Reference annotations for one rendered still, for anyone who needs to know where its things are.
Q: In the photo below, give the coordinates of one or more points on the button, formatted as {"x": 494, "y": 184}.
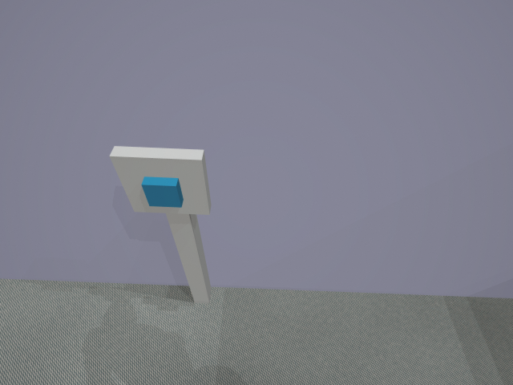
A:
{"x": 162, "y": 191}

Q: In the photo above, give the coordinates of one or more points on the panel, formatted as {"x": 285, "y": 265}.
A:
{"x": 132, "y": 164}

